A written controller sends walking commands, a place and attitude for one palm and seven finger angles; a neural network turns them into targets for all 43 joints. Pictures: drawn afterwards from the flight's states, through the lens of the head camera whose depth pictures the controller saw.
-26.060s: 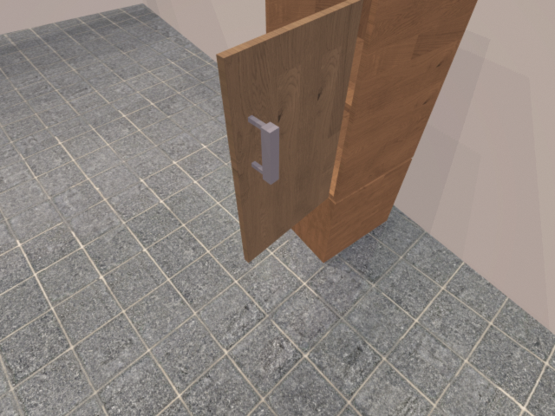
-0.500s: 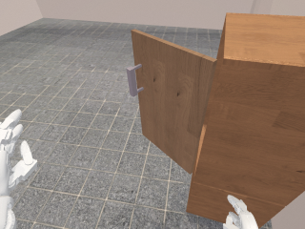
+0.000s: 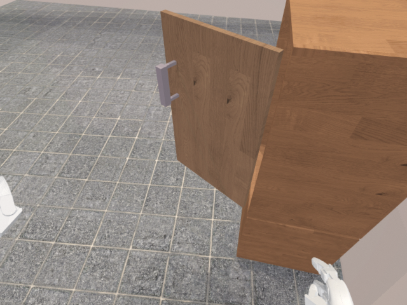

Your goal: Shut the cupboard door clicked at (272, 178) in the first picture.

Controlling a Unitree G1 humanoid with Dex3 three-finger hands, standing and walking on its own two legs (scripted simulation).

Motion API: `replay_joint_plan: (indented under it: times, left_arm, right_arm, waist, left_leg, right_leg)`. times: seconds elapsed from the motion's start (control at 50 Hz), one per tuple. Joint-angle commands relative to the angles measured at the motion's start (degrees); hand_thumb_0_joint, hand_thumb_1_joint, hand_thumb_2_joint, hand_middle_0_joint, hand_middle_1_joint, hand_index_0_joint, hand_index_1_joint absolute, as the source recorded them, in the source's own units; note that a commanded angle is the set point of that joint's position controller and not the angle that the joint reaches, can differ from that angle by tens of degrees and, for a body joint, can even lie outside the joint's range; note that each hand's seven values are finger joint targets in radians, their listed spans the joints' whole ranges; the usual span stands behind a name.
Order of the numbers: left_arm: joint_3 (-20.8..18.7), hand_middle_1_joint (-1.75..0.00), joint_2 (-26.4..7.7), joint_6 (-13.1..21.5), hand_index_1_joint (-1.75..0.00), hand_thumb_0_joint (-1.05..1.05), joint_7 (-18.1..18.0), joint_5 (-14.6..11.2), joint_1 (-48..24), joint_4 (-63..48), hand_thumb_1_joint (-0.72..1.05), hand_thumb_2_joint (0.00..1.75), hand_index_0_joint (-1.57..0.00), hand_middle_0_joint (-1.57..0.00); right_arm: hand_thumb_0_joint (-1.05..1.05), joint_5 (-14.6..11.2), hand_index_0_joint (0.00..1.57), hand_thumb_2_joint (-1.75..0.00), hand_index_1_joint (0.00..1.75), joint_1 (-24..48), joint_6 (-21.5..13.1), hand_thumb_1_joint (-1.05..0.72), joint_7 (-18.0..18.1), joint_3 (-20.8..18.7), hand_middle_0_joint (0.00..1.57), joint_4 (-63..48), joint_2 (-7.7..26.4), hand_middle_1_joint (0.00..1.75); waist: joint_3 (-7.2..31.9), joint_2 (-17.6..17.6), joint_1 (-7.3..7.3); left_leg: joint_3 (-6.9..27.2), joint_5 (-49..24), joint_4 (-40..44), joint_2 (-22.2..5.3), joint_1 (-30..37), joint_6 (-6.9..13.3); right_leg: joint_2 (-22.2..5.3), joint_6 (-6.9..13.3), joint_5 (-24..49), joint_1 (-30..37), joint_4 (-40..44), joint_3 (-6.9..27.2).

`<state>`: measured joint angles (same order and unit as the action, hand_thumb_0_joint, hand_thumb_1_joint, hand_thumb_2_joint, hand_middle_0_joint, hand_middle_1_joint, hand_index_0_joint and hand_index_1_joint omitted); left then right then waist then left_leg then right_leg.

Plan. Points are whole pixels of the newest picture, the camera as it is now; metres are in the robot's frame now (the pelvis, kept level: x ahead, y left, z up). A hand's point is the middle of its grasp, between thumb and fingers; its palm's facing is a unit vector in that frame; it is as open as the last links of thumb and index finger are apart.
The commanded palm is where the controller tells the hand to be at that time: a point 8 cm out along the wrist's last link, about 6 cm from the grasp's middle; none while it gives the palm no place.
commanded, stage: step back with the hand held close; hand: left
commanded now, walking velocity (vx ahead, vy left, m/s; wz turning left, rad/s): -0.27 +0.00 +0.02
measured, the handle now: (169, 83) +0.70 +0.15 +0.08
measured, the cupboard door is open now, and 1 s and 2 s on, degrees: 60 60 60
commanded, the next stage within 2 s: stop stepping back and stand still in 0.94 s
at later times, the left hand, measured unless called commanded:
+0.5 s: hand out of the picture +0.14 +0.26 +0.18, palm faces +0.53 -0.70 -0.49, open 7.4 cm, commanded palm +0.07 +0.29 +0.19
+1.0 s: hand out of the picture +0.02 +0.27 +0.19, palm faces +0.58 -0.71 -0.40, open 7.4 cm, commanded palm -0.03 +0.28 +0.19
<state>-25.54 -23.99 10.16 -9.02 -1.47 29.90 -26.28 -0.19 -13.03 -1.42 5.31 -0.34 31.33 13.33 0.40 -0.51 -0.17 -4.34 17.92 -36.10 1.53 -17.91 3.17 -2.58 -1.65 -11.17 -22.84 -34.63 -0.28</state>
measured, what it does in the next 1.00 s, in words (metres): walks backwards: right foot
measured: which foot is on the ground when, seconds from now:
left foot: down 0.00-1.00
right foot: down 0.00-0.74, up 0.76-0.98, down 1.00-1.00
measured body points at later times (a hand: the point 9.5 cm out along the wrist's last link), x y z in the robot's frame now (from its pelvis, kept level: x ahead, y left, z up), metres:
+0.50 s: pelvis -0.06 -0.01 -0.02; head -0.06 -0.01 +0.43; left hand +0.10 +0.30 +0.20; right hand +0.09 -0.27 -0.09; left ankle +0.02 +0.09 -0.72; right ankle +0.07 -0.14 -0.72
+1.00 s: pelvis -0.15 -0.02 -0.01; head -0.15 -0.01 +0.44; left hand -0.02 +0.30 +0.21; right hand +0.04 -0.22 -0.08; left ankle +0.01 +0.09 -0.72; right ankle -0.21 -0.16 -0.73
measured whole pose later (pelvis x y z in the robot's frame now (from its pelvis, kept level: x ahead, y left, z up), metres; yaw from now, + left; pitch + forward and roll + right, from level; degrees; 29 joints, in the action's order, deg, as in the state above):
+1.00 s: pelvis -0.15 -0.02 -0.01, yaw +2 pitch +1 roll -3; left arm -28.0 -23.7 13.4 -10.7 -3.6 29.0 -29.5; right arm 0.8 -10.6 -7.3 2.8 0.3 37.2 8.5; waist 2.1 -0.6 -2.6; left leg -7.4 4.0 -32.1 -6.9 -32.6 0.8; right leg 1.5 1.3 -25.2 -11.9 -33.6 -0.8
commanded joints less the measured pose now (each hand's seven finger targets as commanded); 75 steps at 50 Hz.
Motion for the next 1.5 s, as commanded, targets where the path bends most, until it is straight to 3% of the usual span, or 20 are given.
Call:
replay_joint_plan:
  times: [0.0,0.24,0.5,0.6,0.64,0.7,0.74,0.78,0.82,0.92,0.98,1.0,1.06,1.1,1.12,1.16,1.2,1.32,1.42,1.48]
  left_arm:
    - [-6.66,-0.3,-9.15,4.69,-0.3,0.0,-1.32,1.04,-5.71,-10.21,0.9,0.9,-0.2,-0.2]
    - [-8.5,-0.3,-10.86,7.28,-0.3,0.0,-2.55,0.98,-5.12,-12.9,0.9,0.9,-0.2,-0.2]
    - [-9.8,-0.3,-10.3,7.81,-0.3,0.0,-2.16,2.65,-6.27,-12.47,0.9,0.9,-0.2,-0.2]
    - [-8.07,-0.3,-10.64,6.79,-0.3,0.0,-2.29,1.38,-8.21,-13.89,0.9,0.9,-0.2,-0.2]
    - [-7.57,-0.3,-11.7,6.55,-0.3,0.0,-2.92,0.78,-8.17,-15.09,0.9,0.9,-0.2,-0.2]
    - [-8.59,-0.3,-12.43,6.95,-0.3,0.0,-3.18,0.28,-4.98,-17.87,0.9,0.9,-0.2,-0.2]
    - [-10.57,-0.3,-10.85,7.53,-0.3,0.0,-3.56,0.89,-3.66,-20.37,0.9,0.9,-0.2,-0.2]
    - [-11.96,-0.3,-13.6,7.79,-0.3,0.0,-3.22,-0.74,-8.19,-23.27,0.9,0.9,-0.2,-0.2]
    - [-9.32,-0.3,-9.2,6.33,-0.3,0.0,-3.15,-2.08,-0.69,-12.83,0.9,0.9,-0.2,-0.2]
    - [-3.78,-0.3,-7.71,6.5,-0.3,0.0,-1.07,-1.91,-5.35,-14.32,0.9,0.9,-0.2,-0.2]
    - [-5.32,-0.3,-13.58,7.65,-0.3,0.0,-2.14,-0.72,-14.3,-16.79,0.9,0.9,-0.2,-0.2]
    - [-2.24,-0.3,-12.25,6.47,-0.3,0.0,-2.19,-0.21,-16.22,-15.32,0.9,0.9,-0.2,-0.2]
    - [-4.27,-0.3,-11.91,3.87,-0.3,0.0,-2.27,0.09,-9.45,-13.37,0.9,0.9,-0.2,-0.2]
    - [-5.29,-0.3,-11.61,3.19,-0.3,0.0,-2.19,-0.41,-7.13,-14.15,0.9,0.9,-0.2,-0.2]
    - [-6.85,-0.3,-12.71,2.92,-0.3,0.0,-2.12,-0.69,-4.32,-15.11,0.9,0.9,-0.2,-0.2]
    - [-7.06,-0.3,-11.21,3.44,-0.3,0.0,-1.78,-1.27,0.03,-13.61,0.9,0.9,-0.2,-0.2]
    - [-8.58,-0.3,-11.4,3.64,-0.3,0.0,-1.58,-1.61,1.35,-15.92,0.9,0.9,-0.2,-0.2]
    - [-6.28,-0.3,-10.82,2.44,-0.3,0.0,-2.05,-0.46,2.12,-13.67,0.9,0.9,-0.2,-0.2]
    - [-5.14,-0.3,-11.0,2.09,-0.3,0.0,-3.13,-0.34,-3.6,-10.51,0.9,0.9,-0.2,-0.2]
    - [-3.35,-0.3,-10.67,3.57,-0.3,0.0,-2.95,0.71,-9.44,-8.37,0.9,0.9,-0.2,-0.2]
  right_arm:
    - [0.0,-0.28,0.2,-0.9,0.3,4.26,-3.83,-0.9,0.63,-2.88,0.2,-9.1,8.36,0.3]
    - [0.0,0.14,0.2,-0.9,0.3,2.92,-5.59,-0.9,-0.24,-2.34,0.2,-7.62,7.2,0.3]
    - [0.0,-0.23,0.2,-0.9,0.3,3.62,-6.64,-0.9,-0.27,-3.53,0.2,-7.9,8.43,0.3]
    - [0.0,0.44,0.2,-0.9,0.3,2.81,-5.11,-0.9,-1.84,-2.91,0.2,-5.5,5.79,0.3]
    - [0.0,0.28,0.2,-0.9,0.3,2.41,-3.9,-0.9,-2.49,-2.42,0.2,-3.98,4.49,0.3]
    - [0.0,0.34,0.2,-0.9,0.3,2.03,-2.78,-0.9,-1.79,-2.71,0.2,-4.86,5.97,0.3]
    - [0.0,1.06,0.2,-0.9,0.3,5.74,-4.31,-0.9,-0.24,-3.06,0.2,-6.73,7.8,0.3]
    - [0.0,0.84,0.2,-0.9,0.3,6.65,-6.84,-0.9,-0.16,-4.56,0.2,-4.46,5.13,0.3]
    - [0.0,-0.33,0.2,-0.9,0.3,7.48,-8.21,-0.9,-1.24,-5.6,0.2,-3.51,5.74,0.3]
    - [0.0,0.66,0.2,-0.9,0.3,6.02,-8.8,-0.9,-1.55,-3.1,0.2,-1.65,5.21,0.3]
    - [0.0,1.14,0.2,-0.9,0.3,6.47,-8.45,-0.9,-1.34,-2.43,0.2,-0.67,2.92,0.3]
    - [0.0,0.38,0.2,-0.9,0.3,7.73,-8.33,-0.9,-1.27,-2.59,0.2,-0.64,2.93,0.3]
    - [0.0,0.35,0.2,-0.9,0.3,6.52,-6.6,-0.9,-0.17,-0.83,0.2,-2.37,2.49,0.3]
    - [0.0,-0.05,0.2,-0.9,0.3,4.94,-5.88,-0.9,0.43,-1.25,0.2,-3.27,4.03,0.3]
    - [0.0,-0.42,0.2,-0.9,0.3,4.97,-6.25,-0.9,0.62,-2.21,0.2,-4.3,5.85,0.3]
    - [0.0,-1.31,0.2,-0.9,0.3,5.2,-7.3,-0.9,0.31,-2.14,0.2,-6.07,6.24,0.3]
    - [0.0,0.0,0.2,-0.9,0.3,5.21,-7.54,-0.9,0.33,-1.05,0.2,-5.63,5.23,0.3]
    - [0.0,0.6,0.2,-0.9,0.3,4.49,-7.28,-0.9,-0.3,-1.52,0.2,-5.2,5.94,0.3]
    - [0.0,0.79,0.2,-0.9,0.3,3.46,-5.64,-0.9,-0.58,-2.63,0.2,-2.79,5.96,0.3]
    - [0.0,1.12,0.2,-0.9,0.3,4.11,-5.98,-0.9,-0.29,-1.81,0.2,-1.8,5.28,0.3]
  waist:
    - [1.9,-3.8,0.52]
    - [3.35,0.57,0.96]
    - [2.0,-4.03,0.68]
    - [2.53,9.82,1.47]
    - [5.5,12.78,2.43]
    - [6.47,2.33,3.04]
    - [5.16,-23.87,1.76]
    - [8.16,-10.44,0.83]
    - [9.47,-12.1,-0.23]
    - [3.03,-10.3,0.78]
    - [5.1,8.3,0.5]
    - [6.3,13.17,-0.24]
    - [7.21,7.6,1.07]
    - [7.96,-1.5,1.7]
    - [9.38,-7.37,0.75]
    - [9.96,-5.64,-0.33]
    - [6.25,-16.64,0.89]
    - [3.87,-7.73,1.75]
    - [0.19,10.52,1.07]
    - [-3.45,7.15,1.5]
  left_leg:
    - [10.65,19.65,16.73,-9.86,-30.08,2.56]
    - [9.34,18.58,8.27,-5.29,-21.13,0.54]
    - [11.34,32.01,11.97,-10.33,-41.93,3.9]
    - [7.1,20.5,-7.51,-2.99,-19.51,-0.91]
    - [5.77,13.19,-11.79,-1.86,-6.38,-1.96]
    - [10.61,17.49,1.13,-5.67,-1.13,0.63]
    - [28.01,32.65,26.72,-22.83,-28.29,7.52]
    - [21.32,9.45,22.3,-23.15,-15.88,5.56]
    - [12.07,10.98,18.65,-20.6,-10.07,2.53]
    - [9.43,13.32,21.97,-17.71,-7.32,-2.27]
    - [-0.77,3.08,-5.74,-6.23,3.63,-7.92]
    - [1.86,5.01,-14.53,-3.24,0.74,-6.96]
    - [2.79,1.68,-6.95,-3.4,-3.21,-5.61]
    - [1.64,-12.46,8.42,-3.64,4.62,-4.46]
    - [8.11,-18.08,12.82,-9.04,6.06,-2.84]
    - [12.05,-12.01,17.2,-13.44,4.6,-1.14]
    - [17.56,14.24,28.61,-15.57,-2.72,-2.11]
    - [6.48,14.53,19.6,-8.35,-7.02,-3.02]
    - [3.58,3.43,-14.75,-3.01,-10.2,-3.91]
    - [3.34,3.11,-10.0,-5.15,-7.14,-2.97]
  right_leg:
    - [0.45,1.25,8.02,24.49,-6.63,4.32]
    - [-3.85,3.93,-8.75,11.58,5.59,10.28]
    - [0.9,2.16,1.55,24.99,-11.06,10.55]
    - [-10.94,7.85,-18.6,-0.41,13.64,24.56]
    - [-13.63,8.32,-21.77,-8.33,18.95,21.51]
    - [-6.74,4.18,-22.76,-13.4,10.23,10.52]
    - [7.3,0.26,-12.07,8.19,-27.3,-0.34]
    - [7.73,0.48,-17.41,1.62,-37.51,2.86]
    - [6.03,0.82,-18.84,2.65,-27.13,0.49]
    - [4.81,2.63,-16.06,8.26,6.49,-2.57]
    - [-15.01,11.42,-5.99,-6.96,23.72,22.42]
    - [-16.75,11.33,3.57,-6.55,21.52,22.31]
    - [-11.9,9.08,27.59,5.01,8.57,10.1]
    - [-5.59,4.4,19.41,4.65,3.99,5.17]
    - [-1.01,2.03,7.61,5.14,1.46,2.4]
    - [4.45,1.07,-2.99,8.04,3.07,1.12]
    - [5.36,0.56,-10.72,9.4,-1.95,-0.93]
    - [3.17,4.08,-9.91,16.33,12.48,-0.54]
    - [-14.79,14.46,-31.4,2.77,25.28,25.78]
    - [-12.45,11.73,-25.75,-0.98,22.33,15.93]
